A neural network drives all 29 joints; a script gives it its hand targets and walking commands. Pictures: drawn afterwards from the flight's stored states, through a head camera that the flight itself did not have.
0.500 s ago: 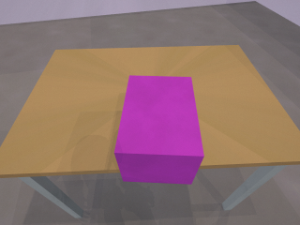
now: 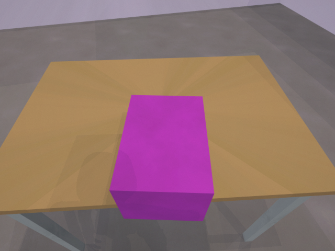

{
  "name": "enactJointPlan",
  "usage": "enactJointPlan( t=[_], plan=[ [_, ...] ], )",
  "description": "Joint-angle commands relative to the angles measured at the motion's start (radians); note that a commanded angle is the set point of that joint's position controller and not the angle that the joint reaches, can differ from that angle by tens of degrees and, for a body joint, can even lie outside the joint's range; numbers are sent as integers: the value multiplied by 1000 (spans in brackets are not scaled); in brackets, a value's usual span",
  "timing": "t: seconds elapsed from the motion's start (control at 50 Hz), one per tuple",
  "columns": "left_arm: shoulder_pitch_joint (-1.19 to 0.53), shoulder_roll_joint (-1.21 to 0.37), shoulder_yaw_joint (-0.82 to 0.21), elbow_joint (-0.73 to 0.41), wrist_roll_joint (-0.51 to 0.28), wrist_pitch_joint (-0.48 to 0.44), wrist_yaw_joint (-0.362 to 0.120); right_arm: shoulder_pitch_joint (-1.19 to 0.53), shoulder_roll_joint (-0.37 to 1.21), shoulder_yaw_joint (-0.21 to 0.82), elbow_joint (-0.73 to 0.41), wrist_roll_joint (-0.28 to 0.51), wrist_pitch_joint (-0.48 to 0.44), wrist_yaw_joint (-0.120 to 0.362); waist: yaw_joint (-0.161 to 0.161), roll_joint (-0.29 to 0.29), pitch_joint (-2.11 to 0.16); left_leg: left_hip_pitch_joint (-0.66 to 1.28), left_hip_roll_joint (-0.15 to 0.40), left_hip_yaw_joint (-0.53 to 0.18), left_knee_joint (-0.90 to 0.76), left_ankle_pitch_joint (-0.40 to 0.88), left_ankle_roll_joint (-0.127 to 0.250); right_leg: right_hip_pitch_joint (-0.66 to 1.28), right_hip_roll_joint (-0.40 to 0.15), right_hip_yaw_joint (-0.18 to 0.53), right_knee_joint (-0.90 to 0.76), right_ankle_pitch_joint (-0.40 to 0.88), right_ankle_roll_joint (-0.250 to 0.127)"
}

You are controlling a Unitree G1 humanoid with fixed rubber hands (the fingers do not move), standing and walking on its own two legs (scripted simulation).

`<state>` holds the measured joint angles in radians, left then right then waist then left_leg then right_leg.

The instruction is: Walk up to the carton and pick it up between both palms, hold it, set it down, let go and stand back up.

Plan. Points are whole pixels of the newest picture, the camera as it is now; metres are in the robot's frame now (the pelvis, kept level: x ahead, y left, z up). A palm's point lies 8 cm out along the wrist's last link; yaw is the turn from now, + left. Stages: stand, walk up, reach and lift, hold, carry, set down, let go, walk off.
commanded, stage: walk up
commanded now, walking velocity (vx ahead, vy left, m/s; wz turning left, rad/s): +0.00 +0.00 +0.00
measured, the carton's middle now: (165, 154) +0.35 +0.02 +0.03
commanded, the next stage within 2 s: none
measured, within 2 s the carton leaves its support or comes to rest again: neither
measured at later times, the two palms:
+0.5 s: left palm out of the picture -0.05 +0.19 -0.16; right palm out of the picture -0.01 -0.22 -0.16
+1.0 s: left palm out of the picture -0.02 +0.18 -0.15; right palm out of the picture -0.06 -0.28 -0.18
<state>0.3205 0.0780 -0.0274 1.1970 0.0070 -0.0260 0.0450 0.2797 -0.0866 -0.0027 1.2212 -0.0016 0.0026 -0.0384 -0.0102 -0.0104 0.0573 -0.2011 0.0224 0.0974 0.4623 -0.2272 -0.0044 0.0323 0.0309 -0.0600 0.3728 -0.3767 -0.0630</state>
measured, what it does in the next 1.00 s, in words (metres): lifts its right foot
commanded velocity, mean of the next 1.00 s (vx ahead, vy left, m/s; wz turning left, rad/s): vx -0.04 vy -0.02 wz -0.02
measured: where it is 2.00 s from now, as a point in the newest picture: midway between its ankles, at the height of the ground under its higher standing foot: outside the picture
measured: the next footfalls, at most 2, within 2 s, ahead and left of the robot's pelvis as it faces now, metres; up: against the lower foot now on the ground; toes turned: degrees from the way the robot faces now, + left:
left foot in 1.20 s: +0.00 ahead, +0.07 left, +0.00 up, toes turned +3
left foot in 1.60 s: +0.03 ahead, +0.12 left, +0.00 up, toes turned +3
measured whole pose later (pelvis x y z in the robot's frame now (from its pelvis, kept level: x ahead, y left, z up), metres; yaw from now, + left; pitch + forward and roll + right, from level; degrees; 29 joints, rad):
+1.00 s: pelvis -0.03 -0.04 -0.02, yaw -1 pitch -3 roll +1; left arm 0.27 0.14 0.03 1.07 0.04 0.00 0.04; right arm 0.28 -0.19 -0.06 1.16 -0.02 0.07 -0.06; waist 0.01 0.04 0.08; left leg -0.33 0.12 0.08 0.71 -0.37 -0.04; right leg -0.20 -0.02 -0.02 0.67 -0.43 0.01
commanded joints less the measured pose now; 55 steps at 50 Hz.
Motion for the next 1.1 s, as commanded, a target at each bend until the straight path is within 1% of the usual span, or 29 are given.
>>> enactJointPlan(
  t=[0.0,0.34,0.36,0.38,0.4,0.42,0.44,0.46,0.48,0.5,0.52,0.56,0.7,0.72,0.74,0.76,0.8,0.82,0.84,0.86,0.88,0.9,0.92,0.94,0.96,0.98,1.0,1.02,1.08],
  plan=[
    [138,88,12,5,0,-9,9,70,-71,-9,-15,1,-9,-8,6,-17,43,60,85,-81,-20,275,33,-124,-165,101,-59,623,22],
    [200,77,10,16,2,-7,15,69,-61,-3,-16,6,0,-14,11,-21,70,54,86,-68,3,263,22,-129,-169,99,-58,724,38],
    [125,200,55,-36,8,2,30,-1,-177,-40,-73,9,3,-30,6,-46,176,-71,122,-26,150,439,1,-166,-229,84,97,1097,66],
    [140,191,52,-43,2,6,37,18,-163,-35,-77,11,3,-36,13,-56,101,-74,108,8,180,424,-3,-127,-251,76,140,1287,68],
    [139,184,53,-53,-1,10,38,37,-128,-30,-82,15,5,-37,11,-82,34,-84,87,27,192,361,-9,-94,-253,66,174,1348,59],
    [139,177,55,-65,-4,16,39,39,-114,-30,-97,18,8,-39,14,-105,-6,-89,74,39,206,277,-7,-106,-258,61,192,1316,43],
    [226,20,2,-22,0,15,22,98,-11,1,-50,15,18,-24,31,-51,-142,81,63,-18,40,50,17,-114,-216,79,23,787,8],
    [216,12,3,-21,14,15,19,50,-29,-6,-60,9,25,-16,26,-17,-66,92,72,-50,1,76,28,-176,-167,91,-23,422,7],
    [209,49,14,-18,24,14,23,33,-54,-10,-63,-8,24,-15,24,8,27,80,89,-55,15,178,38,-208,-148,87,-32,359,3],
    [185,80,22,-19,21,7,22,50,-52,-5,-62,-19,22,-16,17,-30,63,149,104,-51,10,270,34,-288,-156,114,-29,367,-9],
    [225,53,14,-11,10,5,20,43,-71,-9,-54,-11,22,-20,27,16,78,159,125,-79,25,329,46,-317,-144,106,-56,445,11],
    [181,81,17,-12,4,5,19,83,-57,-6,-41,-5,14,-13,-2,14,79,36,106,-62,14,309,34,-165,-159,83,-51,530,24],
    [200,76,10,-1,5,0,12,79,-62,-3,-32,2,3,-12,12,-17,88,60,104,-62,-16,260,31,-153,-163,85,-71,569,25],
    [91,290,90,-43,-9,43,24,109,-251,-65,-104,-18,-1,-45,-88,-202,171,140,285,-124,111,728,71,-378,-98,3,230,610,71],
    [59,240,87,-86,-10,57,24,267,-339,-91,-64,-21,5,-66,-136,-26,55,333,470,-291,81,1229,209,-542,-32,-53,488,167,108],
    [24,209,97,-120,2,69,10,336,-327,-92,-49,-14,11,-79,-145,105,-86,313,615,-418,19,1409,333,-526,5,-19,805,-399,110],
    [-37,175,105,-195,27,88,-10,248,-324,-111,-86,-19,8,-80,-91,134,-136,24,565,-330,-63,930,317,-417,-70,150,1036,-301,103],
    [83,-22,40,-158,-5,63,-34,-27,-157,-52,-134,-27,-12,-65,76,286,-135,-325,265,-153,-151,13,181,-86,-160,288,685,-201,23],
    [184,8,49,-143,-3,59,-54,-208,-143,-56,-189,-31,-4,-60,145,433,-58,-521,185,-82,-188,-282,53,6,-142,251,587,-222,18],
    [244,63,65,-128,13,65,-50,-242,-188,-68,-196,-24,5,-53,170,481,8,-435,170,-33,-260,-363,23,-91,-99,130,431,-152,27],
    [256,45,61,-93,32,63,-36,-241,-156,-58,-199,-14,13,-43,168,375,26,-309,159,-21,-208,-317,47,-127,-70,46,251,-64,31],
    [279,31,58,-47,36,55,-14,-188,-107,-44,-189,-15,23,-28,144,193,41,-256,163,-33,-76,-216,64,-96,-27,-45,56,108,45],
    [275,58,59,-23,42,44,2,-58,-106,-52,-142,-30,36,-13,93,-18,75,-259,130,-13,101,-134,54,-94,-13,-25,-58,173,74],
    [228,129,60,-62,41,27,6,61,-63,-40,-131,-29,46,-5,40,-284,63,-312,58,36,258,-266,-1,-161,-200,237,-123,100,61],
    [130,202,62,-118,16,30,13,64,-57,-43,-168,-16,65,-13,38,-443,123,-160,24,-33,298,-362,-15,-541,-371,459,-240,-75,-65],
    [-3,201,64,-152,14,21,11,12,-105,-45,-192,-10,73,-13,20,-434,229,-31,34,-76,446,-269,-7,-782,-384,588,-365,-275,-123],
    [-73,130,36,-177,11,5,3,1,-139,-52,-173,-1,69,-3,-15,-240,259,-65,38,-79,440,-226,-7,-660,-327,439,-334,-145,-92],
    [-107,159,38,-193,20,-3,6,44,-113,-50,-140,-5,62,6,-45,-151,213,-181,25,-73,380,-229,3,-440,-268,283,-219,132,-70],
    [4,138,28,-144,22,-20,1,81,-75,-28,-116,-14,38,3,-22,-160,94,-102,36,-76,229,-223,12,-256,-237,198,-57,664,-76]
  ],
)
